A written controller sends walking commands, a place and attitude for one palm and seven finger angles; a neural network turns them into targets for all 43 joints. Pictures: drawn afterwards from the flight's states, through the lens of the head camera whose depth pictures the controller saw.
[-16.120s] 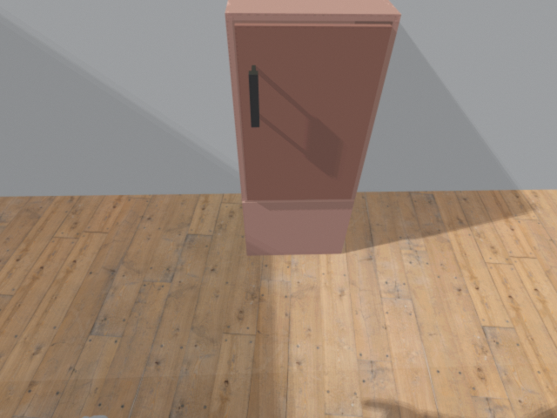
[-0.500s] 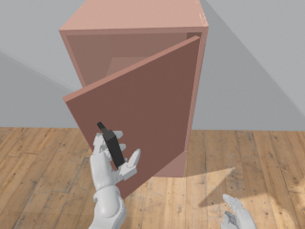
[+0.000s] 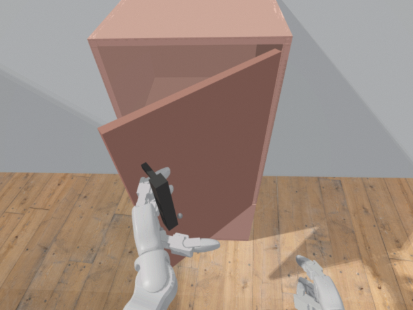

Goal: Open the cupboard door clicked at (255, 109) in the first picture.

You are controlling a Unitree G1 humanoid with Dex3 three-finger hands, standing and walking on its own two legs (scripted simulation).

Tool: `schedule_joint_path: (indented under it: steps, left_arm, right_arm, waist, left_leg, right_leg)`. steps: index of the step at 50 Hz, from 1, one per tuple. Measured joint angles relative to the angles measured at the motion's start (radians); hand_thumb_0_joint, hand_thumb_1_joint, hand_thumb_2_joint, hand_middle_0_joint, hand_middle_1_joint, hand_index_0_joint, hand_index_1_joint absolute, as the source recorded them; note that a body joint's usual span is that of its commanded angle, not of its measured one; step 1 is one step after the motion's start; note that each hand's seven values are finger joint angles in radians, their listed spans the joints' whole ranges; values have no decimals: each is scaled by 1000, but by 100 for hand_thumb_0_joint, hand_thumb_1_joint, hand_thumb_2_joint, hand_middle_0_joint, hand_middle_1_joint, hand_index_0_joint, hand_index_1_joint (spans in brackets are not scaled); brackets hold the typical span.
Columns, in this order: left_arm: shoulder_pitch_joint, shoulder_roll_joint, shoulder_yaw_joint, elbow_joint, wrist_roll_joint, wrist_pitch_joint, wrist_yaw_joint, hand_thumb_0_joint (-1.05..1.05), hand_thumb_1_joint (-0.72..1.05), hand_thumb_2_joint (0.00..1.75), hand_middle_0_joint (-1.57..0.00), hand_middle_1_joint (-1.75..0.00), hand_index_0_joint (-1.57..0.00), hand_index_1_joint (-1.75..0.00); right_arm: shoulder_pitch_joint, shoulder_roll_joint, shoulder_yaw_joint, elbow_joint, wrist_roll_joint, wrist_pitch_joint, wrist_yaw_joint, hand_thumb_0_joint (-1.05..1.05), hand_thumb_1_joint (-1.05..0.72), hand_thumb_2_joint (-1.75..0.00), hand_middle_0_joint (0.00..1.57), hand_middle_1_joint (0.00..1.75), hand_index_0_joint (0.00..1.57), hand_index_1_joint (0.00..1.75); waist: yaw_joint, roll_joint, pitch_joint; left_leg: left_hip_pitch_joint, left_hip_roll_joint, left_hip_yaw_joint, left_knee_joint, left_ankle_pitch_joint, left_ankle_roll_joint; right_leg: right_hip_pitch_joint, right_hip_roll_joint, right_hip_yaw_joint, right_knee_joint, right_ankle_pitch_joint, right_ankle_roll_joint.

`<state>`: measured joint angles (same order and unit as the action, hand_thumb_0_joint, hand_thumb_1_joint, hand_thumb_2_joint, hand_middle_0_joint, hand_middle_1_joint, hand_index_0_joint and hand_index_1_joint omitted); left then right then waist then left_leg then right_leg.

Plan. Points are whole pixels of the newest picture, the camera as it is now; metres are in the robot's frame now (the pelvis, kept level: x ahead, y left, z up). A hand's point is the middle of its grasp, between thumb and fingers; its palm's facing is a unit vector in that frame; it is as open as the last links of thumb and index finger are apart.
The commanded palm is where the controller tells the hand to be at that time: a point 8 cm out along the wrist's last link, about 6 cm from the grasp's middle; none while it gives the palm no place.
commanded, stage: slide the hand sideways off the handle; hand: left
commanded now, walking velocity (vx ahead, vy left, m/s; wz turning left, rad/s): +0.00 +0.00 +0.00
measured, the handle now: (159, 197) +0.31 +0.11 +0.07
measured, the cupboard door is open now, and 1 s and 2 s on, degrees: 41 45 45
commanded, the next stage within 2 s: draw the hand back to the body in 1.30 s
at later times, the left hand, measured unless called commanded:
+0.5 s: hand (182, 237) +0.23 +0.06 +0.08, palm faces -0.11 -0.99 +0.03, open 16.1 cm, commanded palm +0.20 +0.11 +0.07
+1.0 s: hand (154, 261) +0.19 +0.09 +0.08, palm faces -0.05 -1.00 +0.02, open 16.1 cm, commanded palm +0.16 +0.16 +0.07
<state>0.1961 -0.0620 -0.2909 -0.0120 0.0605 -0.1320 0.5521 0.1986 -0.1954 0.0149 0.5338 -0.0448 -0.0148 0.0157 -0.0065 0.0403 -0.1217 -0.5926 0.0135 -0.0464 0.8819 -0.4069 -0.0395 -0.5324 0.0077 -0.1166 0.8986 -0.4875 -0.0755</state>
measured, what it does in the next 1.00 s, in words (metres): stands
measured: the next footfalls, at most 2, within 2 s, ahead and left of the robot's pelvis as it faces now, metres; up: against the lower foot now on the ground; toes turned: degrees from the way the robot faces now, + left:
none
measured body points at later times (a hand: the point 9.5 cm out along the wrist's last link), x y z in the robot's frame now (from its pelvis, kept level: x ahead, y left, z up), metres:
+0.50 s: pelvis -0.02 +0.04 -0.01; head +0.00 +0.03 +0.44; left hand +0.23 +0.11 +0.08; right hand +0.14 -0.18 -0.08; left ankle +0.02 +0.15 -0.69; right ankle -0.01 -0.07 -0.69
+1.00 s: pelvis +0.00 +0.03 -0.01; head +0.02 +0.02 +0.44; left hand +0.19 +0.15 +0.08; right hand +0.18 -0.18 -0.07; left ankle +0.02 +0.15 -0.69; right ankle -0.01 -0.07 -0.69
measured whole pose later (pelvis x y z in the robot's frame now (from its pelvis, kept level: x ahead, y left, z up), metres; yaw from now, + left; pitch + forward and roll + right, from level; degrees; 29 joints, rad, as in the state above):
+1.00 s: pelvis +0.00 +0.03 -0.01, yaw -2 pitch +8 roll -1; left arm 0.57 0.07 -0.29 -0.34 0.00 -0.25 0.13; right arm 0.27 -0.20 0.04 0.35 0.00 -0.02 0.03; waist 0.00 0.04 -0.12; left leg -0.67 0.01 0.00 1.00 -0.46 0.01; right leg -0.62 0.00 -0.07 0.99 -0.51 -0.03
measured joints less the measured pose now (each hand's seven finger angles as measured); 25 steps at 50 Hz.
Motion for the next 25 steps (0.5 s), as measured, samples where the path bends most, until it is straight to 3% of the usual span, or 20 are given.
schedule_joint_path:
  steps: [7, 9, 12, 15, 18, 25]
  left_arm:
    - [-26, 5, -19, 8, 14, 17, -9, -1, -50, 30, -38, -60, -36, -64]
    - [-16, 23, -9, -2, 15, -10, -116, -1, -50, 30, -36, -55, -32, -59]
    - [-2, 77, -12, -15, -28, -63, -310, -1, -50, 30, -29, -47, -24, -50]
    - [5, 97, -29, -22, -67, -89, -394, -1, -50, 30, -24, -41, -19, -42]
    - [9, 74, -42, -26, -76, -87, -380, -1, -51, 30, -20, -36, -17, -37]
    - [36, 51, -52, -51, -27, -65, -325, -1, -51, 30, -18, -35, -19, -34]
  right_arm:
    - [-18, 4, 7, 3, 4, 3, 11, 1, -91, -90, 20, 30, 20, 30]
    - [-8, 0, 9, -15, 12, 3, 16, 1, -91, -90, 20, 30, 20, 30]
    - [15, -11, 10, -44, 28, -3, 11, 1, -91, -90, 20, 30, 20, 30]
    - [33, -18, 11, -60, 43, -15, 1, 1, -91, -90, 20, 30, 20, 30]
    - [45, -16, 15, -68, 48, -19, 0, 1, -91, -90, 20, 30, 20, 30]
    - [73, 0, 23, -93, 42, 1, 18, 1, -91, -90, 20, 30, 20, 30]
  waist:
    - [1, -1, 6]
    - [5, -5, 14]
    - [12, 0, 24]
    - [9, 10, 33]
    - [0, 9, 37]
    - [-14, -7, 27]
  left_leg:
    - [-12, -4, 4, 23, -4, 13]
    - [-21, -10, 6, 29, -2, 19]
    - [-36, -14, 10, 44, -2, 27]
    - [-42, -15, 18, 57, -6, 35]
    - [-44, -15, 31, 59, -6, 43]
    - [-41, -11, 60, 59, -10, 55]
  right_leg:
    - [-6, -5, 4, 9, 5, 12]
    - [-16, -11, 6, 18, 5, 16]
    - [-29, -16, 9, 31, 7, 23]
    - [-35, -17, 17, 37, 10, 32]
    - [-41, -19, 30, 40, 14, 41]
    - [-50, -16, 59, 42, 20, 51]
